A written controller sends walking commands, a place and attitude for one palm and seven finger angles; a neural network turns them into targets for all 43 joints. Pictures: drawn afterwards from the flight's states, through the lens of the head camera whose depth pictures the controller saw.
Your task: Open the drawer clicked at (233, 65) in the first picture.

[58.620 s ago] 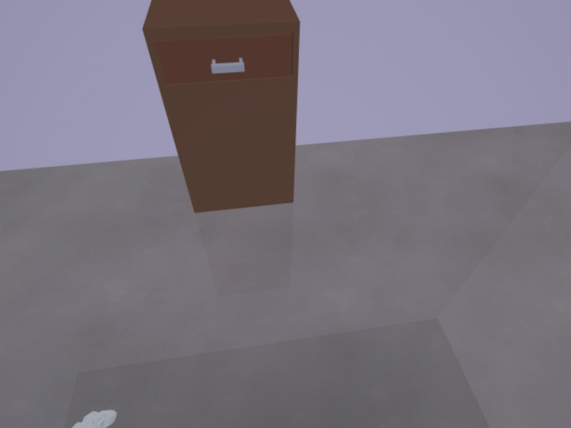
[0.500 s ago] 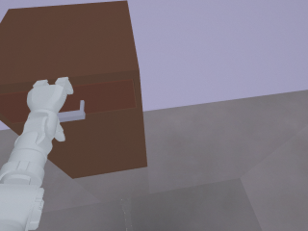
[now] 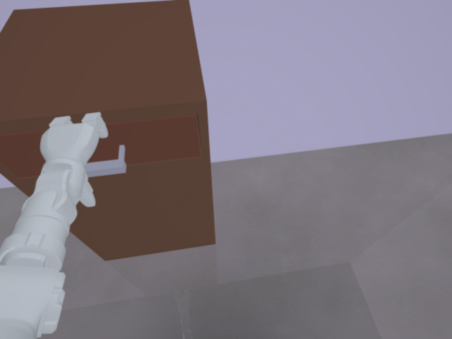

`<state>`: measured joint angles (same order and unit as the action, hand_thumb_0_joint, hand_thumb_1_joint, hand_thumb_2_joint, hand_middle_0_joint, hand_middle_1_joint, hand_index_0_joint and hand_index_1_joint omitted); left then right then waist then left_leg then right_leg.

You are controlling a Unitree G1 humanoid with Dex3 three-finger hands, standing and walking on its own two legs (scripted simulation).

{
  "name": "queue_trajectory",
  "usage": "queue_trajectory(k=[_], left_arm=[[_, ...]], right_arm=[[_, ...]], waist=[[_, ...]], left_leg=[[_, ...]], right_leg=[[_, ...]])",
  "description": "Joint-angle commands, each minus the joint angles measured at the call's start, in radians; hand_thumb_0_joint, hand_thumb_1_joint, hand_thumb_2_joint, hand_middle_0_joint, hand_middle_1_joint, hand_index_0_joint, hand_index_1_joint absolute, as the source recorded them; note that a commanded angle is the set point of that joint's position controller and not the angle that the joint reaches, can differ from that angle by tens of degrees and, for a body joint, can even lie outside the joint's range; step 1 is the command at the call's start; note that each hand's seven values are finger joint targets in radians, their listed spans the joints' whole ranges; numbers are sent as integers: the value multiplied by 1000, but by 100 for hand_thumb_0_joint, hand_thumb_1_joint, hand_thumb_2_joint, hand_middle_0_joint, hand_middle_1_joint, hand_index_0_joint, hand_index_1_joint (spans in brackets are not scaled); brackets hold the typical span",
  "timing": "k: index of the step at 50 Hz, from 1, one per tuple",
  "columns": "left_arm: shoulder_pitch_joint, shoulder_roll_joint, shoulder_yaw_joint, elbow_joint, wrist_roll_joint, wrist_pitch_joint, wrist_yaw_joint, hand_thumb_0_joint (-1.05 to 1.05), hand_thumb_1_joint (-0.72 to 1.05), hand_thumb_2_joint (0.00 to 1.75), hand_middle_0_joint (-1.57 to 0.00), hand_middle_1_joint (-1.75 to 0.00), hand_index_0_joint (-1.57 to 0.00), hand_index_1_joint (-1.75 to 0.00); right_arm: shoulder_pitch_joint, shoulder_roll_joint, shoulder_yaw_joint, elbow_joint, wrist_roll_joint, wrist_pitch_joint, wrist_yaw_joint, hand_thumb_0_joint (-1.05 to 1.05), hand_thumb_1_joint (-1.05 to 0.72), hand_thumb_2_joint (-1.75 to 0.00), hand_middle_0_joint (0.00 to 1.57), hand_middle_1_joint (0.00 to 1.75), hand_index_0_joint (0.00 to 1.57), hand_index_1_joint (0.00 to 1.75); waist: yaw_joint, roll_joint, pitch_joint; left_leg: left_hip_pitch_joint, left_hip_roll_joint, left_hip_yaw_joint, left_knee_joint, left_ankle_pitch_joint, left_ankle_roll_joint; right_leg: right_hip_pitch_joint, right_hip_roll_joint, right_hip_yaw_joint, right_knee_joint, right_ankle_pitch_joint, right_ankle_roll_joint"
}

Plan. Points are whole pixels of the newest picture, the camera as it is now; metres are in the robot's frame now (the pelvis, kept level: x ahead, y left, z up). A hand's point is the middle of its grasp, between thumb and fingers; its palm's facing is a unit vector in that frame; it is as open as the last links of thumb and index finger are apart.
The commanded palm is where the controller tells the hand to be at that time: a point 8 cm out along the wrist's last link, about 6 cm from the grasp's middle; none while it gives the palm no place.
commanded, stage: lower the fingers behind the handle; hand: left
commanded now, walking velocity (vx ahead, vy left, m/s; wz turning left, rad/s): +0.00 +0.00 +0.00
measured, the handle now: (100, 160) +0.48 +0.28 -0.02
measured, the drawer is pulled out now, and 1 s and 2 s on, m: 0.00 0.00 0.00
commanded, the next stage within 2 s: close the thumb around the handle in 1.42 s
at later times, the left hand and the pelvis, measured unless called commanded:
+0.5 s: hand (95, 174) +0.43 +0.27 +0.00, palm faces -0.06 -0.04 -1.00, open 13.9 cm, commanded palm +0.41 +0.27 +0.06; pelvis -0.01 +0.01 -0.01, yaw +0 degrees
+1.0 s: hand (98, 177) +0.43 +0.27 -0.01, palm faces -0.04 -0.02 -1.00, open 13.9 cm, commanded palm +0.41 +0.27 +0.02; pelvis -0.01 +0.00 -0.02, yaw -1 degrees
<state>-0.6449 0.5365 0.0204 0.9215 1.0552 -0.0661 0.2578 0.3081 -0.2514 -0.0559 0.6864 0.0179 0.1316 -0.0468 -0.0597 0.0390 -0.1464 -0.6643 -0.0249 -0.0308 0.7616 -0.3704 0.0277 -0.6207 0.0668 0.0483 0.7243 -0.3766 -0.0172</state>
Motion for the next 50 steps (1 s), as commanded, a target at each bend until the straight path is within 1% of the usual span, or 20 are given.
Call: queue_trajectory(k=[1, 3, 5, 6, 9, 10, 13, 14, 17, 18, 23, 25, 26, 28, 29, 31, 34, 36, 39, 50], left_arm=[[-319, 287, 84, -109, -4, 0, 23, 0, -50, 30, -30, -120, -30, -120], [-379, 287, 78, -155, 2, -30, 30, 0, -50, 30, -30, -120, -30, -120], [-393, 319, 113, -214, 12, -69, 47, 0, -50, 30, -30, -120, -30, -120], [-392, 291, 96, -223, 10, -77, 58, 0, -50, 30, -30, -120, -30, -120], [-403, 276, 105, -226, 11, -82, 101, 0, -50, 30, -30, -120, -30, -120], [-385, 315, 138, -214, 19, -76, 117, 0, -50, 30, -30, -120, -30, -120], [-354, 265, 103, -176, 20, -28, 142, 0, -50, 30, -30, -120, -30, -120], [-380, 242, 83, -168, 17, -13, 142, 0, -50, 30, -30, -120, -30, -120], [-405, 227, 60, -173, 21, 14, 141, 0, -50, 30, -30, -120, -30, -120], [-378, 236, 68, -137, 19, 24, 136, 0, -50, 30, -30, -120, -30, -120], [-390, 258, 77, -113, 22, 11, 121, 0, -50, 30, -30, -120, -30, -120], [-389, 288, 102, -129, 31, -8, 125, 0, -50, 30, -30, -120, -30, -120], [-369, 264, 89, -111, 25, -9, 125, 0, -50, 30, -30, -120, -30, -120], [-336, 281, 108, -90, 33, -7, 134, 0, -50, 30, -30, -120, -30, -120], [-367, 247, 82, -104, 33, -11, 137, 0, -50, 30, -30, -120, -30, -120], [-322, 236, 81, -84, 32, -4, 147, 0, -50, 30, -30, -120, -30, -120], [-363, 240, 80, -78, 28, 5, 153, 0, -50, 30, -30, -120, -30, -120], [-339, 272, 99, -47, 28, 17, 157, 0, -50, 30, -30, -120, -30, -120], [-339, 227, 66, -44, 29, 27, 153, 0, -50, 30, -30, -120, -30, -120], [-274, 226, 60, 13, 38, 11, 135, 0, -50, 30, -30, -120, -30, -120]], right_arm=[[78, -166, -49, -82, 1, -20, -10, 0, -90, -90, 20, 30, 20, 30], [84, -162, -54, -84, -1, -25, -14, 0, -90, -90, 20, 30, 20, 30], [91, -156, -59, -83, -3, -27, -15, 0, -90, -90, 20, 30, 20, 30], [91, -155, -63, -79, -9, -32, -14, 0, -90, -90, 20, 30, 20, 30], [103, -153, -68, -58, -17, -39, -5, 0, -90, -90, 20, 30, 20, 30], [102, -156, -67, -56, -16, -36, -2, 0, -90, -90, 20, 30, 20, 30], [102, -157, -66, -51, -17, -34, 8, 0, -90, -90, 20, 30, 20, 30], [103, -159, -65, -46, -17, -33, 12, 0, -90, -90, 20, 30, 20, 30], [106, -159, -65, -50, -15, -31, 11, 0, -90, -90, 20, 30, 20, 30], [108, -162, -63, -43, -15, -30, 9, 0, -90, -90, 20, 30, 20, 30], [106, -164, -55, -45, -17, -32, 0, 0, -90, -90, 20, 30, 20, 30], [108, -162, -53, -48, -18, -30, -1, 0, -90, -90, 20, 30, 20, 30], [108, -161, -54, -45, -21, -31, 2, 0, -90, -90, 20, 30, 20, 30], [107, -164, -52, -47, -22, -29, 5, 0, -90, -90, 20, 30, 20, 30], [109, -160, -56, -47, -23, -31, 7, 0, -90, -90, 20, 30, 20, 30], [114, -162, -58, -48, -23, -30, 12, 0, -90, -90, 20, 30, 20, 30], [117, -165, -58, -47, -23, -29, 11, 0, -90, -90, 20, 30, 20, 30], [122, -170, -54, -38, -23, -26, 12, 0, -90, -90, 20, 30, 20, 30], [121, -164, -56, -43, -21, -25, 13, 0, -90, -90, 20, 30, 20, 30], [117, -163, -46, -57, -16, -21, 10, 0, -90, -90, 20, 30, 20, 30]], waist=[[3, -13, -297], [-11, 13, -311], [0, 43, -383], [-7, 82, -383], [-13, 82, -399], [0, 82, -428], [3, 94, -403], [-13, 85, -397], [-18, 70, -429], [-16, 50, -390], [-17, 41, -365], [-5, 51, -414], [-9, 66, -377], [1, 46, -376], [-14, 54, -382], [-5, 49, -386], [-22, 12, -382], [-8, 27, -383], [-18, 30, -392], [-10, 1, -343]], left_leg=[[176, -4, 49, -47, 335, 22], [183, -4, 44, -37, 332, 24], [217, -1, 34, -19, 374, 22], [232, -1, 35, -3, 387, 20], [238, 5, 24, 23, 430, 15], [235, 5, 25, 27, 429, 12], [223, 6, 24, 28, 439, 6], [228, 9, 20, 30, 446, 6], [239, 10, 22, 25, 425, 9], [222, 11, 20, 23, 410, 10], [182, 8, 24, 20, 348, 17], [183, 8, 22, 28, 376, 15], [170, 8, 25, 36, 375, 14], [146, 9, 25, 41, 366, 12], [153, 12, 22, 47, 377, 12], [152, 10, 26, 54, 370, 11], [120, 10, 23, 62, 345, 16], [106, 7, 28, 61, 331, 15], [115, 8, 30, 67, 339, 15], [23, 3, 35, 87, 273, 19]], right_leg=[[145, -5, -40, -70, 356, -20], [122, -4, -39, -63, 344, -20], [109, 2, -37, -42, 352, -21], [82, 4, -39, -32, 352, -25], [39, 10, -52, -6, 355, -27], [39, 11, -49, 2, 353, -24], [27, 14, -61, 12, 348, -30], [14, 15, -65, 9, 348, -30], [22, 15, -63, 3, 340, -24], [21, 15, -65, 0, 328, -27], [16, 11, -57, -4, 297, -26], [23, 10, -53, 13, 317, -24], [8, 11, -57, 17, 318, -28], [1, 12, -60, 27, 306, -28], [-13, 12, -61, 30, 311, -28], [-19, 14, -61, 34, 303, -28], [-21, 12, -57, 36, 304, -24], [-14, 11, -55, 41, 299, -24], [-25, 10, -55, 40, 303, -25], [-52, 8, -47, 58, 277, -21]])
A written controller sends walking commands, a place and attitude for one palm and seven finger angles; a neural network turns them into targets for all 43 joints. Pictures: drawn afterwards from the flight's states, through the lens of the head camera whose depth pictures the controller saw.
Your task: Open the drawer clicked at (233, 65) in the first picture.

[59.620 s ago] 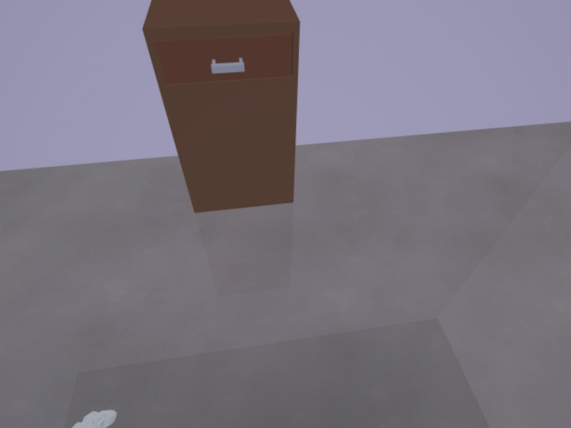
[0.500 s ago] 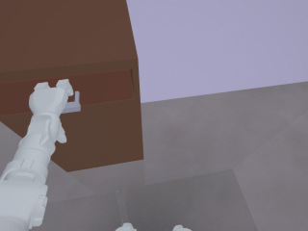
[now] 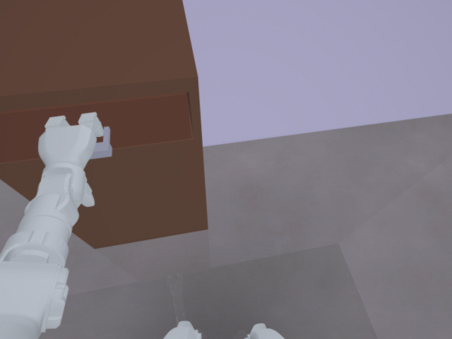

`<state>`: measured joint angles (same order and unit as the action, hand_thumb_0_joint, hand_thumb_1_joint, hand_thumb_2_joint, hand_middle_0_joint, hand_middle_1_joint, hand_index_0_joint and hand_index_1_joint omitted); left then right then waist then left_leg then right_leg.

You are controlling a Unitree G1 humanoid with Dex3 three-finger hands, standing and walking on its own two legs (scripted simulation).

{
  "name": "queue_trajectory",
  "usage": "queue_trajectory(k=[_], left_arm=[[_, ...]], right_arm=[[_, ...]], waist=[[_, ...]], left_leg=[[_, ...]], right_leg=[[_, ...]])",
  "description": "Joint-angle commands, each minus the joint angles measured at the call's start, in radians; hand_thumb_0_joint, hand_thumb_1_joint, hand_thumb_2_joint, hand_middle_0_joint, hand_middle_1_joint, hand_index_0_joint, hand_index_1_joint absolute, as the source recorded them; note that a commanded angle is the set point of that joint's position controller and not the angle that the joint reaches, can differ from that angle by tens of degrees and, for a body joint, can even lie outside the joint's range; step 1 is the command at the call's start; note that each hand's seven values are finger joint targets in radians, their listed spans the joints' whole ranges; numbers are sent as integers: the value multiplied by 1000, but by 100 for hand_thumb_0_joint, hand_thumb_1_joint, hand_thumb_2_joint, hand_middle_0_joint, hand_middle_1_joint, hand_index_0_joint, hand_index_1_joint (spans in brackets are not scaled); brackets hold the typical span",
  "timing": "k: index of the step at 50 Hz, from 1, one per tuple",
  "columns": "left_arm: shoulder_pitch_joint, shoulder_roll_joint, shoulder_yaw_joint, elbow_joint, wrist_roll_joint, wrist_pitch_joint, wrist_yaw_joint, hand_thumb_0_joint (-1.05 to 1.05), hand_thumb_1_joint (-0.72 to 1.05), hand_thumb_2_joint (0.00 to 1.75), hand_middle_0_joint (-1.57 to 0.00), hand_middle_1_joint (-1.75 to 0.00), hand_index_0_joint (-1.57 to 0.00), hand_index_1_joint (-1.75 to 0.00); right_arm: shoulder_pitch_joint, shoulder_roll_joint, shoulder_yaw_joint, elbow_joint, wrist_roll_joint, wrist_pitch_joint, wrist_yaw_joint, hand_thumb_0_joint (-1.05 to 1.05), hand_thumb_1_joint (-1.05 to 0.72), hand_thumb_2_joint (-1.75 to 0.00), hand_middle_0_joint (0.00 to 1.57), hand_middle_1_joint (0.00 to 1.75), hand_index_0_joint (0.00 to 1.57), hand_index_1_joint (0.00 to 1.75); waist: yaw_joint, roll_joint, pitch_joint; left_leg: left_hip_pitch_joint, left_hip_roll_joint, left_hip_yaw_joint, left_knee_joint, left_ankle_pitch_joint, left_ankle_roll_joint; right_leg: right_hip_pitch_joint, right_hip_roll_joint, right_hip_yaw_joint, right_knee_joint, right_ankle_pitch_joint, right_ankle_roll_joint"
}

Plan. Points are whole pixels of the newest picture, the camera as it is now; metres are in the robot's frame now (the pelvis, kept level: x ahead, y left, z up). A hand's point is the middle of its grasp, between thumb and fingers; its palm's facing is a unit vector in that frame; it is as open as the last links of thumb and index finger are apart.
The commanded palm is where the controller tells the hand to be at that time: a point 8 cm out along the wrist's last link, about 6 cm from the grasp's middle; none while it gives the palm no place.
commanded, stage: lower the fingers behind the handle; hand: left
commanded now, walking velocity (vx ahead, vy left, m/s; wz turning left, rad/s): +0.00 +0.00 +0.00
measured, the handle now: (83, 143) +0.49 +0.28 +0.01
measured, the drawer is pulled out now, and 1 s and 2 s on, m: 0.00 0.00 0.04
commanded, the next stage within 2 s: close the thumb around the handle in 0.42 s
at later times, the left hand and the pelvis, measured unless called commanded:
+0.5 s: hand (82, 162) +0.44 +0.28 +0.01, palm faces -0.03 -0.01 -1.00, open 13.9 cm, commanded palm +0.42 +0.27 +0.05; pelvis +0.00 +0.00 +0.00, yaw +0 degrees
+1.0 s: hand (82, 161) +0.44 +0.28 +0.01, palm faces -0.03 -0.01 -1.00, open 8.3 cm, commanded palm +0.42 +0.27 +0.05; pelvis +0.00 +0.00 +0.00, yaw +0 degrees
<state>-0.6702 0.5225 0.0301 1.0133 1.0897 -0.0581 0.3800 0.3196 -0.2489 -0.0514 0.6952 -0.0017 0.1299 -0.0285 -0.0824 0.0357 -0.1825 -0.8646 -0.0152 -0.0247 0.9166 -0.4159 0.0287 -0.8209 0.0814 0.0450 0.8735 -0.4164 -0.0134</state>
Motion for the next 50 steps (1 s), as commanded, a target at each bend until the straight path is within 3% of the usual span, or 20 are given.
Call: queue_trajectory(k=[1, 3, 5, 9, 12, 14, 16, 23, 26, 27, 28, 30, 33, 34, 39, 40, 41, 44, 45, 50], left_arm=[[-255, 227, 42, -77, 1, 4, 15, 0, -50, 30, -30, -120, -30, -120], [-251, 244, 59, -92, 0, 4, 22, 0, -50, 30, -30, -120, -30, -120], [-275, 233, 51, -130, 2, 1, 26, 0, -50, 30, -30, -120, -30, -120], [-285, 216, 39, -118, -6, 18, 28, 0, -50, 30, -30, -120, -30, -120], [-294, 241, 45, -104, -2, 28, 25, 0, -50, 30, -30, -120, -30, -120], [-322, 226, 29, -109, -5, 30, 19, 0, -50, 30, -30, -120, -30, -120], [-295, 252, 43, -72, -3, 38, 15, 0, -50, 30, -30, -120, -30, -120], [-326, 214, 14, -90, -3, 25, 11, 0, -50, 30, -30, -120, -30, -120], [-290, 242, 43, -85, -5, 21, 9, 0, -50, 30, -30, -120, -30, -120], [-323, 219, 18, -100, -2, 18, 11, 0, -44, 32, -30, -121, -30, -121], [-322, 212, 15, -90, -4, 20, 12, 0, -39, 35, -31, -121, -31, -121], [-328, 207, 17, -122, 0, 11, 17, 0, -28, 40, -32, -122, -32, -122], [-309, 196, 15, -118, -1, 18, 21, 0, -11, 47, -33, -124, -33, -124], [-328, 172, -1, -114, -5, 19, 20, 0, -5, 49, -33, -125, -33, -125], [-302, 232, 44, -115, -10, 25, 19, 0, 23, 61, -35, -128, -35, -128], [-297, 211, 21, -98, -7, 28, 17, 0, 28, 64, -36, -128, -36, -128], [-290, 238, 41, -82, -7, 33, 15, 0, 34, 66, -36, -129, -36, -129], [-316, 217, 25, -110, -7, 30, 14, 0, 51, 73, -37, -131, -37, -131], [-297, 232, 36, -107, -2, 29, 16, 0, 56, 76, -38, -131, -38, -131], [-297, 243, 42, -103, -5, 25, 12, 0, 84, 88, -40, -134, -40, -134]], right_arm=[[109, -168, -52, -65, 0, -21, -6, 0, -90, -90, 20, 30, 20, 30], [113, -168, -55, -67, -1, -22, -6, 0, -90, -90, 20, 30, 20, 30], [113, -165, -58, -70, -1, -22, -5, 0, -90, -90, 20, 30, 20, 30], [112, -165, -57, -66, -1, -22, -4, 0, -90, -90, 20, 30, 20, 30], [115, -168, -52, -65, 3, -20, -8, 0, -90, -90, 20, 30, 20, 30], [117, -167, -53, -61, 3, -22, -9, 0, -90, -90, 20, 30, 20, 30], [116, -171, -48, -56, 5, -18, -12, 0, -90, -90, 20, 30, 20, 30], [124, -164, -50, -59, 3, -23, -12, 0, -90, -90, 20, 30, 20, 30], [121, -167, -49, -61, 4, -20, -11, 0, -90, -90, 20, 30, 20, 30], [116, -162, -49, -66, 6, -22, -13, 0, -90, -90, 20, 30, 20, 30], [122, -163, -49, -62, 4, -24, -12, 0, -90, -90, 20, 30, 20, 30], [121, -159, -54, -66, 4, -26, -11, 0, -90, -90, 20, 30, 20, 30], [120, -160, -54, -64, 2, -26, -7, 0, -90, -90, 20, 30, 20, 30], [121, -159, -55, -61, 0, -27, -6, 0, -90, -90, 20, 30, 20, 30], [121, -165, -52, -59, 1, -23, -7, 0, -90, -90, 20, 30, 20, 30], [116, -161, -50, -61, 5, -22, -9, 0, -90, -90, 20, 30, 20, 30], [117, -168, -50, -55, 4, -22, -9, 0, -90, -90, 20, 30, 20, 30], [119, -165, -52, -59, 2, -23, -8, 0, -90, -90, 20, 30, 20, 30], [118, -164, -52, -60, 4, -21, -10, 0, -90, -90, 20, 30, 20, 30], [116, -165, -48, -63, 5, -17, -9, 0, -90, -90, 20, 30, 20, 30]], waist=[[6, 9, -294], [16, -2, -340], [14, 32, -368], [4, 21, -339], [2, -6, -333], [-9, 12, -323], [-4, -7, -311], [-11, 20, -318], [5, 13, -323], [-10, 12, -325], [-12, 11, -304], [-3, 28, -356], [1, 35, -337], [-14, 29, -328], [4, 7, -347], [-5, 8, -333], [-2, -3, -304], [-7, 16, -324], [3, 19, -347], [4, 16, -336]], left_leg=[[223, -4, 27, -62, 314, 17], [230, -5, 28, -58, 316, 18], [261, -2, 28, -56, 344, 15], [254, -2, 24, -59, 321, 17], [232, -4, 27, -66, 295, 20], [244, -2, 25, -67, 298, 20], [226, -4, 25, -68, 273, 21], [248, -3, 21, -67, 289, 20], [238, -4, 22, -65, 294, 18], [239, -4, 23, -64, 286, 21], [235, -3, 21, -64, 282, 20], [267, -1, 20, -62, 311, 18], [271, 0, 17, -63, 315, 15], [274, 2, 15, -61, 322, 16], [250, -4, 23, -65, 314, 20], [246, -5, 26, -67, 304, 21], [230, -3, 25, -67, 293, 21], [257, -1, 23, -70, 312, 20], [263, -3, 27, -69, 322, 19], [253, -3, 24, -72, 321, 18]], right_leg=[[128, -5, -48, -86, 308, -27], [149, -5, -46, -81, 311, -26], [139, -5, -47, -77, 323, -26], [129, -4, -50, -85, 299, -27], [142, -5, -46, -95, 288, -21], [134, -6, -48, -97, 289, -25], [133, -6, -44, -99, 269, -22], [116, -5, -51, -97, 269, -25], [127, -5, -49, -91, 276, -26], [116, -5, -46, -96, 271, -23], [111, -4, -50, -96, 266, -25], [116, -4, -50, -88, 280, -25], [107, -3, -55, -88, 274, -29], [100, -2, -57, -90, 280, -29], [153, -5, -47, -92, 303, -26], [143, -5, -45, -99, 301, -22], [138, -6, -46, -98, 293, -23], [134, -6, -50, -99, 293, -26], [142, -5, -45, -97, 304, -23], [144, -5, -48, -94, 303, -24]])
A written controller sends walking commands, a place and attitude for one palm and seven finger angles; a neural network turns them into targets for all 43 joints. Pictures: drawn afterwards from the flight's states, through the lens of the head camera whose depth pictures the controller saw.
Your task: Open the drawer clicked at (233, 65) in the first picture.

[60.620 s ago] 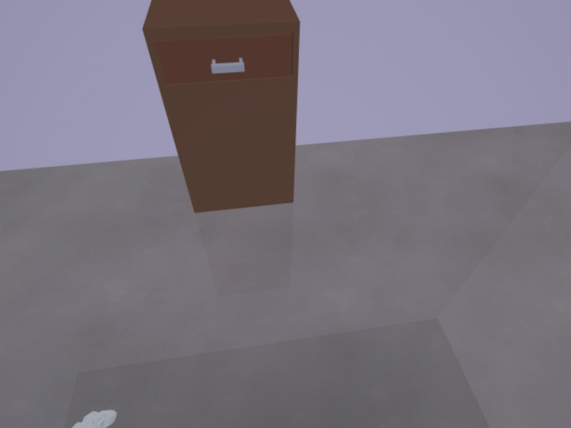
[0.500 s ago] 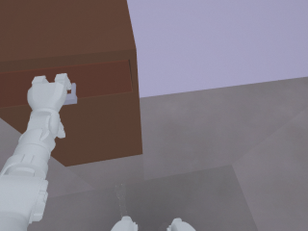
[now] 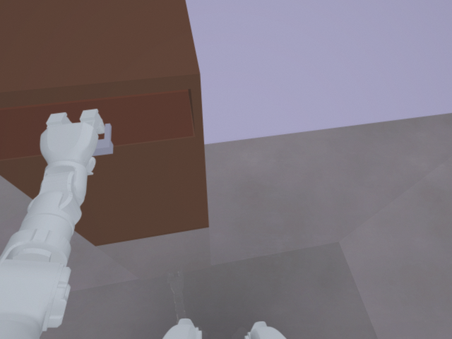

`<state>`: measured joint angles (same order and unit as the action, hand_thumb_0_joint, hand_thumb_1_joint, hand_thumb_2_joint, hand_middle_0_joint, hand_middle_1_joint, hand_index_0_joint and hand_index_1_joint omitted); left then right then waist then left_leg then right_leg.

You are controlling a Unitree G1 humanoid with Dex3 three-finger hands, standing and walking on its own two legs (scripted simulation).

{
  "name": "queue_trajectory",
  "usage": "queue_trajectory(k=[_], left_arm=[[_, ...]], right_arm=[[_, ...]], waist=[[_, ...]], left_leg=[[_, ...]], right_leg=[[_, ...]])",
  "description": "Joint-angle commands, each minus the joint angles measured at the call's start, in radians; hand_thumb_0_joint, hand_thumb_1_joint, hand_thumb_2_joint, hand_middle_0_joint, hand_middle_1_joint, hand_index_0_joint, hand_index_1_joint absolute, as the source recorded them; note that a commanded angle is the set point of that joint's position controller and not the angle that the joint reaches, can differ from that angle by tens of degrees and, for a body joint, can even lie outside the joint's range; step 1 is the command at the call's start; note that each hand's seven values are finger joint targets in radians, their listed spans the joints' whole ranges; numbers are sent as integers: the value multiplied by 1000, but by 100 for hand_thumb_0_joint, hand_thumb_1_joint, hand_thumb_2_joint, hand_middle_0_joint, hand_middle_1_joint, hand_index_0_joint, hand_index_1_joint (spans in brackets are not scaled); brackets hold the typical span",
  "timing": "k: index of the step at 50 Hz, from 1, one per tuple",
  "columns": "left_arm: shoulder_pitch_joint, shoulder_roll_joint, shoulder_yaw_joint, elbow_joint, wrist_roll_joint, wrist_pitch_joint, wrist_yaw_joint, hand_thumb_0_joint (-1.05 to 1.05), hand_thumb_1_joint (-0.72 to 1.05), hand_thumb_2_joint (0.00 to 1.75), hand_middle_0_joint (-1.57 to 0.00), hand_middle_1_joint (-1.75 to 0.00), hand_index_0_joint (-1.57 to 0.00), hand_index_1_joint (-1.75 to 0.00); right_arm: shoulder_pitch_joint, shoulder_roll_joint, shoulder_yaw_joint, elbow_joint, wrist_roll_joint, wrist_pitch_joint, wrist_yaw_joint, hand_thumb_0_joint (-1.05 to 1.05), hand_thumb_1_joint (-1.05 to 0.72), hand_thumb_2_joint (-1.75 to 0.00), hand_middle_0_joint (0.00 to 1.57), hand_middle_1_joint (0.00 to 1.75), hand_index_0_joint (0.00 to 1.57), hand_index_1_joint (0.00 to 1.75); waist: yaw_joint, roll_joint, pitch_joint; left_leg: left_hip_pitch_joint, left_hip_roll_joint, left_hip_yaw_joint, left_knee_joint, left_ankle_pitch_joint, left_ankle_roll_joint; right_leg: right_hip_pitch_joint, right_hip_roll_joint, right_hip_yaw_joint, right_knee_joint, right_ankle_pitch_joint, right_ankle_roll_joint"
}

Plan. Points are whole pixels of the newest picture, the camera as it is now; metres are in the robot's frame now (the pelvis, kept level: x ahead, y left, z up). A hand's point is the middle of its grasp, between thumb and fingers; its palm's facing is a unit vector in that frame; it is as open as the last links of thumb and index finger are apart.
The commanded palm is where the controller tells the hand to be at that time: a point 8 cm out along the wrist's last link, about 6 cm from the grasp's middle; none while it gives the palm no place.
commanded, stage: close the thumb around the handle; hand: left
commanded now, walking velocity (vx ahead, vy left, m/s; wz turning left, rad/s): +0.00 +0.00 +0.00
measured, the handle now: (84, 140) +0.49 +0.28 +0.01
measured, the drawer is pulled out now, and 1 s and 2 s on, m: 0.00 0.04 0.18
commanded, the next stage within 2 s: pull the drawer open in 0.22 s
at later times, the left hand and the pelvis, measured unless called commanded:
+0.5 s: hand (84, 162) +0.44 +0.27 +0.00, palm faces -0.03 -0.02 -1.00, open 7.9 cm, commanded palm +0.40 +0.27 +0.05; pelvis +0.00 +0.00 +0.00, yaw -1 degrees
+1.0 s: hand (83, 181) +0.40 +0.27 +0.00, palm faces +0.01 -0.04 -1.00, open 7.7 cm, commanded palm +0.38 +0.27 +0.05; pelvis +0.02 +0.01 +0.01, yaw +0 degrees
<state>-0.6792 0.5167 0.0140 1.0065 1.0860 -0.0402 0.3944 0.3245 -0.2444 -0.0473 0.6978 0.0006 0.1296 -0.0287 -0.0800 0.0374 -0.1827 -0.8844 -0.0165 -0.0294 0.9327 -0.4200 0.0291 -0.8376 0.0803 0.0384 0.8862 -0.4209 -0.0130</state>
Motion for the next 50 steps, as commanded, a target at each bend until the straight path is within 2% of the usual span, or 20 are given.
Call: queue_trajectory(k=[1, 9, 10, 13, 15, 17, 20, 21, 25, 28, 30, 32, 34, 36, 40, 43, 45, 46, 47, 50], left_arm=[[-273, 230, 46, -87, -4, 10, -4, 0, 90, 90, -40, -135, -40, -135], [-296, 269, 80, -115, -1, 2, 7, 0, 90, 90, -40, -135, -40, -135], [-302, 242, 56, -119, 5, 0, 11, 0, 90, 90, -40, -135, -40, -135], [-300, 245, 60, -103, 3, 5, 16, 0, 90, 90, -40, -135, -40, -135], [-318, 248, 62, -126, 8, 0, 19, 0, 90, 90, -40, -135, -40, -135], [-295, 231, 58, -141, 3, 3, 21, 0, 90, 90, -40, -135, -40, -135], [-205, 222, 69, -141, -8, 1, 15, 0, 90, 90, -40, -135, -40, -135], [-176, 201, 58, -134, -18, 5, 12, 0, 90, 90, -40, -135, -40, -135], [-126, 218, 79, -165, -20, 0, 7, 0, 90, 90, -40, -135, -40, -135], [-40, 211, 89, -186, -25, 4, 8, 0, 90, 90, -40, -135, -40, -135], [-1, 199, 93, -215, -27, 4, 10, 0, 90, 90, -40, -135, -40, -135], [34, 202, 101, -261, -25, 5, 14, 0, 90, 90, -40, -135, -40, -135], [109, 157, 84, -300, -36, 18, 16, 0, 90, 90, -40, -135, -40, -135], [167, 154, 97, -317, -40, 33, 22, 0, 90, 90, -40, -135, -40, -135], [215, 154, 104, -437, -41, 51, 31, 0, 90, 90, -40, -135, -40, -135], [305, 131, 103, -489, -52, 75, 34, 0, 90, 90, -40, -135, -40, -135], [-23, 204, 101, -466, -16, 72, 49, 0, 90, 90, -40, -135, -40, -135], [31, 164, 80, -390, -11, 81, 47, 0, 90, 90, -40, -135, -40, -135], [23, 194, 100, -384, 1, 81, 49, 0, 90, 90, -40, -135, -40, -135], [-37, 167, 62, -376, 11, 81, 50, 0, 90, 90, -40, -135, -40, -135]], right_arm=[[113, -170, -54, -64, 0, -17, -7, 0, -90, -90, 20, 30, 20, 30], [108, -173, -55, -63, -3, -18, -8, 0, -90, -90, 20, 30, 20, 30], [107, -167, -56, -68, 1, -18, -10, 0, -90, -90, 20, 30, 20, 30], [109, -171, -55, -62, -2, -20, -9, 0, -90, -90, 20, 30, 20, 30], [107, -169, -58, -64, -2, -21, -10, 0, -90, -90, 20, 30, 20, 30], [106, -166, -59, -69, -3, -21, -6, 0, -90, -90, 20, 30, 20, 30], [96, -163, -58, -76, -1, -18, -5, 0, -90, -90, 20, 30, 20, 30], [93, -164, -59, -76, -1, -18, -2, 0, -90, -90, 20, 30, 20, 30], [78, -164, -59, -86, 4, -15, -3, 0, -90, -90, 20, 30, 20, 30], [67, -162, -59, -92, 3, -13, -1, 0, -90, -90, 20, 30, 20, 30], [55, -160, -62, -99, 6, -12, 0, 0, -90, -90, 20, 30, 20, 30], [43, -158, -63, -106, 6, -10, 0, 0, -90, -90, 20, 30, 20, 30], [29, -155, -66, -114, 6, -11, 6, 0, -90, -90, 20, 30, 20, 30], [22, -157, -68, -115, 6, -11, 6, 0, -90, -90, 20, 30, 20, 30], [-10, -150, -66, -137, 8, -17, 4, 0, -90, -90, 20, 30, 20, 30], [-32, -147, -65, -146, 5, -23, 5, 0, -90, -90, 20, 30, 20, 30], [-15, -163, -58, -105, 2, -20, -10, 0, -90, -90, 20, 30, 20, 30], [-4, -157, -64, -98, -5, -23, -12, 0, -90, -90, 20, 30, 20, 30], [-14, -154, -57, -101, -4, -22, -15, 0, -90, -90, 20, 30, 20, 30], [-15, -148, -57, -102, -3, -20, -17, 0, -90, -90, 20, 30, 20, 30]], waist=[[1, 14, -320], [6, 16, -338], [-3, 13, -361], [-1, 19, -327], [-3, 22, -362], [8, 44, -371], [30, 15, -386], [28, 18, -355], [40, -15, -353], [62, 9, -330], [64, -15, -343], [72, -4, -346], [74, 20, -333], [75, -22, -308], [86, -6, -348], [91, 6, -312], [20, 3, -262], [30, -1, -235], [52, 23, -252], [47, 48, -295]], left_leg=[[271, -2, 28, -85, 324, 17], [270, -2, 26, -80, 328, 18], [280, -2, 28, -79, 334, 19], [270, -2, 27, -80, 316, 18], [291, 1, 24, -76, 341, 17], [304, 0, 28, -80, 347, 15], [309, 0, 32, -88, 370, 15], [305, -1, 36, -87, 366, 16], [293, 0, 42, -103, 356, 18], [299, -2, 47, -113, 378, 15], [311, 1, 49, -115, 405, 16], [323, 2, 50, -117, 437, 14], [348, 4, 47, -119, 484, 11], [352, 7, 46, -120, 494, 11], [388, 8, 47, -131, 536, 9], [401, 11, 41, -134, 579, 4], [378, 11, 25, -121, 488, 3], [366, 4, 30, -118, 462, 6], [370, 1, 33, -126, 443, 2], [410, 1, 27, -123, 461, -1]], right_leg=[[154, -2, -45, -106, 304, -27], [162, -4, -42, -100, 308, -28], [159, -4, -40, -101, 314, -23], [145, -3, -45, -102, 291, -26], [143, -3, -43, -97, 309, -24], [152, -1, -46, -99, 309, -26], [192, -1, -45, -99, 339, -26], [194, 0, -44, -105, 345, -27], [228, -3, -40, -114, 355, -23], [252, -2, -43, -115, 375, -30], [269, -3, -40, -118, 407, -25], [283, -3, -39, -116, 437, -27], [289, -2, -43, -118, 457, -32], [297, -2, -45, -122, 467, -28], [335, -5, -39, -124, 504, -25], [344, -7, -42, -126, 528, -26], [243, -9, -49, -119, 449, -19], [238, -7, -54, -119, 419, -23], [235, -9, -51, -122, 396, -27], [223, -10, -50, -120, 389, -31]])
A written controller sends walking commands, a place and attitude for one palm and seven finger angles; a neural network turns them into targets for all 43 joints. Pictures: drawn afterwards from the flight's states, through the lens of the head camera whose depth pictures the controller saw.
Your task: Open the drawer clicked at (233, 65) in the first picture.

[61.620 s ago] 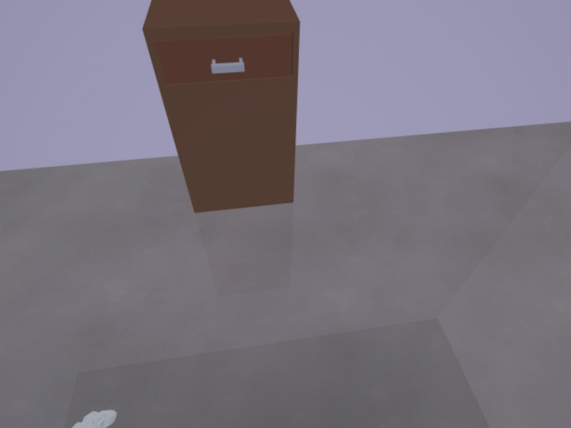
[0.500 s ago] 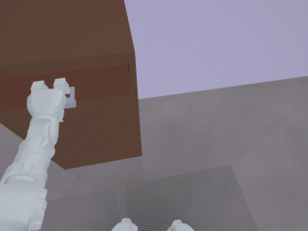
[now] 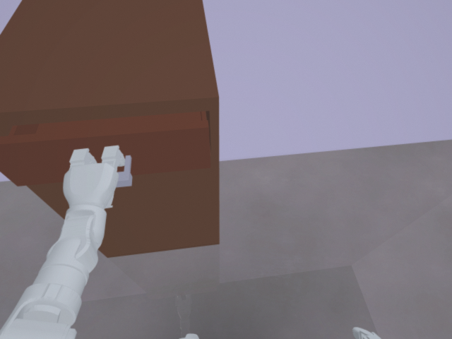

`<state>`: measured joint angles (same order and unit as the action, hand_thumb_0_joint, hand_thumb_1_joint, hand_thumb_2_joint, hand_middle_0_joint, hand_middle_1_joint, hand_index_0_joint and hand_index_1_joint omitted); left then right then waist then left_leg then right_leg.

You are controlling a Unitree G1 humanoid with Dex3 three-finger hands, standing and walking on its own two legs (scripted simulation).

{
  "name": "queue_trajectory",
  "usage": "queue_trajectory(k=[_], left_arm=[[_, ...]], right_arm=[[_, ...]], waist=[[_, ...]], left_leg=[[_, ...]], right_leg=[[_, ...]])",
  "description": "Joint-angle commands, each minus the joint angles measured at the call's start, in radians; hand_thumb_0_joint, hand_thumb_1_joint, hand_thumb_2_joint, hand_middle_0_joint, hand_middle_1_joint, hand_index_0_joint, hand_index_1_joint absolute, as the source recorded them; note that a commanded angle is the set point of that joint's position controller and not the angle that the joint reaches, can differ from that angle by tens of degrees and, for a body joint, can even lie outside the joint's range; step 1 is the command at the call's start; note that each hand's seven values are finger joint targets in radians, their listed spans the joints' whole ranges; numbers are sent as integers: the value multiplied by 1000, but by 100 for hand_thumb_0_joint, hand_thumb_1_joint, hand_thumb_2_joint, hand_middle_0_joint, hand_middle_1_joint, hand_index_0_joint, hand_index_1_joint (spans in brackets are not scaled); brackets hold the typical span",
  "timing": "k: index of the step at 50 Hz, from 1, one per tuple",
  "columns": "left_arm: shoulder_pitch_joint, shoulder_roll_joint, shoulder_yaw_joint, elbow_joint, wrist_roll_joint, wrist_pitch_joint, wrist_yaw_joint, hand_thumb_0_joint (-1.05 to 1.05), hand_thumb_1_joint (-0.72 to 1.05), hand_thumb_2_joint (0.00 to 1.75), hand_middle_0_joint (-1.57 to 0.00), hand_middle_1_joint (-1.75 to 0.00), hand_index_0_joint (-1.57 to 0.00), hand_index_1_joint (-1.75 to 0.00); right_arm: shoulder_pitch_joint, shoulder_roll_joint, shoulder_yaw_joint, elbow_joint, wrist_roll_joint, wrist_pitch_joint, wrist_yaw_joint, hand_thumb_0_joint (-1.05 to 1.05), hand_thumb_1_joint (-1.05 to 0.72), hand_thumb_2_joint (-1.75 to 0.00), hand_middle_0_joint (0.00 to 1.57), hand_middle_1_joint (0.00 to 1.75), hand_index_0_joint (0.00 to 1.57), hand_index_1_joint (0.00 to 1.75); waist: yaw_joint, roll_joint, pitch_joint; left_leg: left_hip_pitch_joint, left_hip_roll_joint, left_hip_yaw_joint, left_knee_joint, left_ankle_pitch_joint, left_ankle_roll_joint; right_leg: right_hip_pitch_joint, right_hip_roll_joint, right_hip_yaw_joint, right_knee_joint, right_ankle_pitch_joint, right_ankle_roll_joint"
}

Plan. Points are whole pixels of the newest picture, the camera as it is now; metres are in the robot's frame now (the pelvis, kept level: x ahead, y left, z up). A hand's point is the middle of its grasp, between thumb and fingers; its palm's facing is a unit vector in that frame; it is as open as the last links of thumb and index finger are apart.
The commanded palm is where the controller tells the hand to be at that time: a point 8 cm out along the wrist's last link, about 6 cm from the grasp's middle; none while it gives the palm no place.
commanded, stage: pull the drawer open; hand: left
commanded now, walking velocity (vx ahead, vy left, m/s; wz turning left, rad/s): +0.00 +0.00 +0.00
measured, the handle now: (105, 171) +0.43 +0.27 +0.00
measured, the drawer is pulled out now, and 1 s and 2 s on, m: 0.04 0.18 0.30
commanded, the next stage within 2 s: open the thumb to release the handle in 1.70 s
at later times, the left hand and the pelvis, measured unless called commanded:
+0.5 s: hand (103, 199) +0.37 +0.26 -0.01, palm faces -0.02 -0.04 -1.00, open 7.6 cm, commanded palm +0.31 +0.26 +0.04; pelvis -0.02 -0.01 +0.00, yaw -2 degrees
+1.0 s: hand (96, 265) +0.24 +0.23 -0.01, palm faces +0.02 -0.07 -1.00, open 7.5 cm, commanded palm +0.20 +0.23 +0.04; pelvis +0.00 -0.01 +0.01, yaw +0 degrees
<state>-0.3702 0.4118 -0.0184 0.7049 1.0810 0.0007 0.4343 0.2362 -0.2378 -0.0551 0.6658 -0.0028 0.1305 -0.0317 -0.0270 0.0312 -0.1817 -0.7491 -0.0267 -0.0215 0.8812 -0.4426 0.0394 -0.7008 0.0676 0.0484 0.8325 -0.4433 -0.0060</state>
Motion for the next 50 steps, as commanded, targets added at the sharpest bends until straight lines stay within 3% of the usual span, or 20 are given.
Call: queue_trajectory(k=[1, 7, 12, 13, 15, 16, 17, 22, 26, 30, 31, 35, 36, 37, 40, 44, 45, 48, 49, 50], left_arm=[[-337, 253, 84, -43, 9, 45, 8, 0, 90, 90, -40, -135, -40, -135], [-418, 252, 64, -10, -1, 21, -11, 0, 90, 90, -40, -135, -40, -135], [-438, 243, 51, 42, -3, -6, -13, 0, 90, 90, -40, -135, -40, -135], [-419, 258, 67, 71, -7, -7, -13, 0, 90, 90, -40, -135, -40, -135], [-443, 319, 105, 57, 1, -21, -12, 0, 90, 90, -40, -135, -40, -135], [-390, 292, 95, 75, -8, -22, -14, 0, 90, 90, -40, -135, -40, -135], [-361, 291, 101, 45, -8, -33, -13, 0, 90, 90, -40, -135, -40, -135], [-80, 250, 130, -85, -50, -46, -10, 0, 90, 90, -40, -135, -40, -135], [103, 212, 137, -181, -75, -21, 5, 0, 90, 90, -40, -135, -40, -135], [214, 198, 142, -340, -67, 10, 35, 0, 90, 90, -40, -135, -40, -135], [289, 170, 136, -343, -75, 25, 40, 0, 90, 90, -40, -135, -40, -135], [348, 163, 132, -441, -65, 73, 61, 0, 90, 90, -40, -135, -40, -135], [364, 125, 103, -445, -70, 87, 63, 0, 90, 90, -40, -135, -40, -135], [332, 137, 101, -486, -57, 93, 67, 0, 90, 90, -40, -135, -40, -135], [402, 110, 83, -545, -49, 115, 72, 0, 90, 90, -40, -135, -40, -135], [442, 79, 55, -587, -46, 129, 64, 0, 90, 90, -40, -135, -40, -135], [462, 85, 58, -621, -41, 125, 65, 0, 90, 90, -40, -135, -40, -135], [559, 49, 33, -640, -41, 121, 60, 0, 90, 90, -40, -135, -40, -135], [562, 53, 35, -669, -40, 117, 57, 0, 90, 90, -40, -135, -40, -135], [589, 78, 60, -696, -31, 109, 61, 0, 90, 90, -40, -135, -40, -135]], right_arm=[[77, -155, -52, -66, -1, -19, -14, 0, -90, -90, 20, 30, 20, 30], [74, -149, -46, -72, 5, -16, -22, 0, -90, -90, 20, 30, 20, 30], [79, -147, -41, -71, 9, -20, -22, 0, -90, -90, 20, 30, 20, 30], [90, -152, -42, -66, 6, -22, -21, 0, -90, -90, 20, 30, 20, 30], [87, -153, -40, -66, 9, -19, -26, 0, -90, -90, 20, 30, 20, 30], [90, -153, -44, -65, 5, -21, -24, 0, -90, -90, 20, 30, 20, 30], [84, -147, -43, -74, 9, -23, -22, 0, -90, -90, 20, 30, 20, 30], [48, -140, -50, -113, 18, -30, -7, 0, -90, -90, 20, 30, 20, 30], [21, -145, -55, -127, 20, -46, 1, 0, -90, -90, 20, 30, 20, 30], [-21, -146, -55, -143, 17, -64, 8, 0, -90, -90, 20, 30, 20, 30], [-21, -143, -60, -143, 15, -70, 11, 0, -90, -90, 20, 30, 20, 30], [-68, -142, -47, -151, 11, -79, 15, 0, -90, -90, 20, 30, 20, 30], [-66, -139, -49, -154, 10, -84, 15, 0, -90, -90, 20, 30, 20, 30], [-83, -140, -44, -156, 9, -85, 16, 0, -90, -90, 20, 30, 20, 30], [-110, -128, -38, -168, 4, -87, 17, 0, -90, -90, 20, 30, 20, 30], [-141, -120, -29, -177, 2, -86, 16, 0, -90, -90, 20, 30, 20, 30], [-157, -114, -23, -186, 0, -87, 17, 0, -90, -90, 20, 30, 20, 30], [-179, -99, -17, -200, -2, -91, 20, 0, -90, -90, 20, 30, 20, 30], [-189, -103, -14, -202, -4, -91, 22, 0, -90, -90, 20, 30, 20, 30], [-205, -98, -9, -208, -6, -93, 23, 0, -90, -90, 20, 30, 20, 30]], waist=[[-9, 46, -283], [-11, 17, -323], [-19, 9, -278], [-18, -13, -264], [-5, -8, -323], [-4, -11, -298], [15, -1, -325], [60, -9, -340], [55, -44, -276], [59, -19, -277], [63, -8, -255], [59, -16, -221], [51, -3, -187], [54, 9, -201], [64, 11, -222], [61, 23, -165], [76, 8, -199], [80, 6, -156], [80, 16, -163], [99, 9, -193]], left_leg=[[271, 9, 17, -67, 471, -11], [245, 3, 23, -68, 428, -6], [193, -3, 26, -73, 338, 1], [180, -3, 24, -72, 323, 4], [164, -7, 32, -68, 316, 6], [157, -8, 35, -66, 309, 7], [159, -8, 40, -72, 321, 6], [171, -6, 52, -91, 376, 4], [167, -1, 49, -105, 364, 3], [227, 8, 44, -117, 422, -2], [234, 7, 43, -115, 431, -4], [260, 12, 33, -127, 430, -11], [261, 12, 29, -128, 416, -12], [282, 12, 29, -129, 423, -13], [325, 15, 22, -129, 459, -17], [336, 15, 10, -133, 455, -21], [351, 13, 13, -133, 463, -21], [346, 9, 9, -129, 462, -24], [356, 10, 10, -128, 479, -23], [367, 8, 12, -125, 491, -25]], right_leg=[[82, 4, -63, -65, 400, -40], [105, -1, -52, -72, 402, -35], [86, -2, -47, -86, 338, -34], [91, -1, -49, -85, 328, -36], [122, -5, -31, -82, 337, -30], [128, -4, -33, -84, 344, -32], [146, -4, -30, -83, 359, -32], [237, 0, -24, -87, 454, -36], [252, 2, -26, -97, 461, -33], [241, 2, -36, -94, 479, -35], [241, 3, -40, -94, 478, -37], [218, 1, -48, -96, 454, -35], [202, 3, -57, -98, 426, -37], [192, 2, -56, -97, 421, -38], [202, 0, -59, -93, 424, -39], [185, 3, -63, -101, 403, -46], [200, 1, -59, -95, 412, -41], [201, 2, -58, -96, 413, -44], [210, -1, -55, -98, 437, -46], [219, -1, -45, -87, 450, -43]])
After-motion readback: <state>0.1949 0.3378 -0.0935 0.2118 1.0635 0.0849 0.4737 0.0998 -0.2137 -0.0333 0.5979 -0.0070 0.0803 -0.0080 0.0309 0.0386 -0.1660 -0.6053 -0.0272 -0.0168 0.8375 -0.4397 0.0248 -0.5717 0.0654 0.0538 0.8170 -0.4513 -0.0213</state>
